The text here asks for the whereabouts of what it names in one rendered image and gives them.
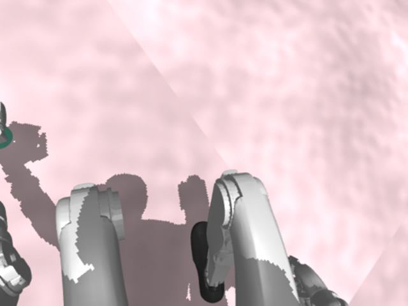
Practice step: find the right robot foot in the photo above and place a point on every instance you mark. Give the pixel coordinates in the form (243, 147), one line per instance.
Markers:
(199, 247)

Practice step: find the can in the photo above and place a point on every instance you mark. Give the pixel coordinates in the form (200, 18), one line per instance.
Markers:
(8, 133)

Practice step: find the right robot arm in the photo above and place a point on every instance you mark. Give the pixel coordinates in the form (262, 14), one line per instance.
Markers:
(326, 298)

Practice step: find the left robot arm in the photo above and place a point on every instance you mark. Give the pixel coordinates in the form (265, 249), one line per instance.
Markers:
(15, 273)

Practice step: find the right robot hand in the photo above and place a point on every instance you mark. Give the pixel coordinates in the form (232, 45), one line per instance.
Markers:
(306, 280)

